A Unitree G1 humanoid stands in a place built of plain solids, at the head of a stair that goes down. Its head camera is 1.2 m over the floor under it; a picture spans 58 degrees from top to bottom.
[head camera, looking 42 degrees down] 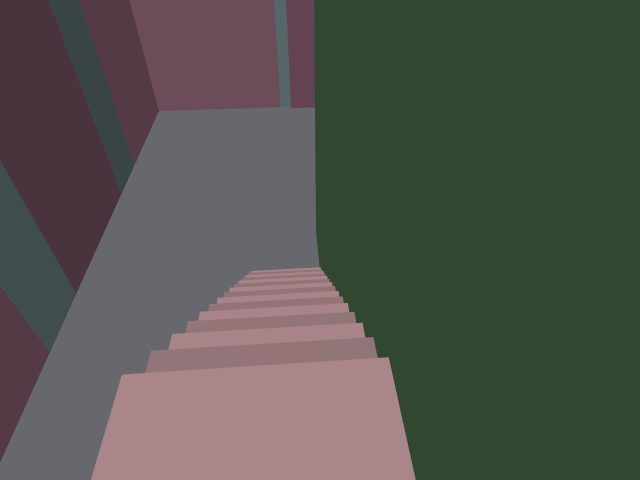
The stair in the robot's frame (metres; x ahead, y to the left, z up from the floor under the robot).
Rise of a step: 0.18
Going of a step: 0.20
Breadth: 0.93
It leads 4 degrees to the left of straight ahead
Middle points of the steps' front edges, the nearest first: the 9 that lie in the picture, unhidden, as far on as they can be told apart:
0.75 0.15 0.00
0.95 0.16 -0.18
1.15 0.18 -0.35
1.36 0.19 -0.53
1.56 0.21 -0.71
1.76 0.22 -0.89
1.97 0.24 -1.07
2.17 0.25 -1.25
2.37 0.27 -1.43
